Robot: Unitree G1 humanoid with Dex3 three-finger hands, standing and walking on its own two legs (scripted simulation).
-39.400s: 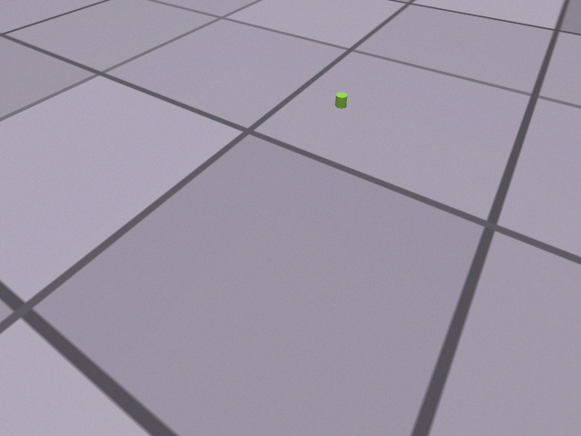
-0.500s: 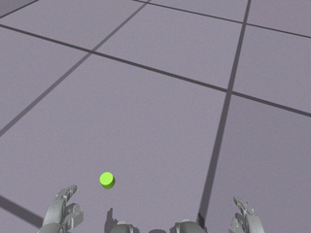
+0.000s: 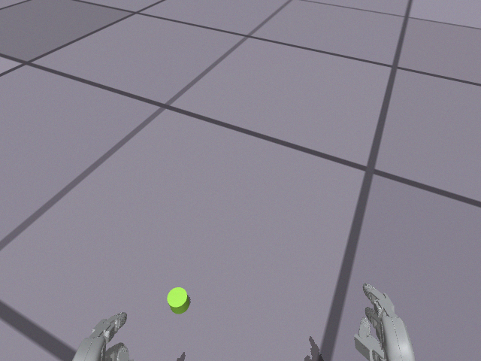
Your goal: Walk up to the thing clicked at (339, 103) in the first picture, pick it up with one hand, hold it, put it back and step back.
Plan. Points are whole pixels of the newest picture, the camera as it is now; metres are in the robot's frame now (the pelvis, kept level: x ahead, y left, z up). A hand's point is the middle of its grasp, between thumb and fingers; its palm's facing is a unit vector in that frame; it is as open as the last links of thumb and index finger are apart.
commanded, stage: home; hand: left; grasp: from above
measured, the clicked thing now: (178, 300) +0.49 +0.23 -0.68
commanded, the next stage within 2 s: stand in 1.70 s
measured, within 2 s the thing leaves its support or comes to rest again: neither
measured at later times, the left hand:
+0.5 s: hand out of the picture +0.16 +0.18 -0.05, palm faces +0.03 -0.98 -0.19, open 7.4 cm
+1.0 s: hand out of the picture +0.16 +0.18 -0.05, palm faces +0.03 -0.98 -0.20, open 7.4 cm
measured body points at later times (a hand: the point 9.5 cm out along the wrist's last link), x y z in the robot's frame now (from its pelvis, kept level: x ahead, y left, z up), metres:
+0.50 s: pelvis +0.00 +0.00 +0.00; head +0.02 +0.01 +0.45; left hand +0.16 +0.23 -0.03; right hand +0.15 -0.24 -0.06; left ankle +0.01 +0.12 -0.68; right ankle +0.00 -0.14 -0.68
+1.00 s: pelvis +0.00 +0.00 +0.00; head +0.01 +0.01 +0.45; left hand +0.16 +0.23 -0.03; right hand +0.15 -0.24 -0.06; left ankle +0.01 +0.12 -0.68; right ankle +0.00 -0.14 -0.68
